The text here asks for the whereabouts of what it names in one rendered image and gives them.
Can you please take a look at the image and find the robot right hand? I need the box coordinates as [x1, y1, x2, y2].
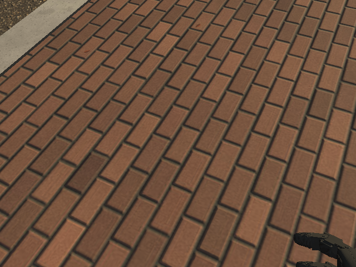
[294, 232, 356, 267]

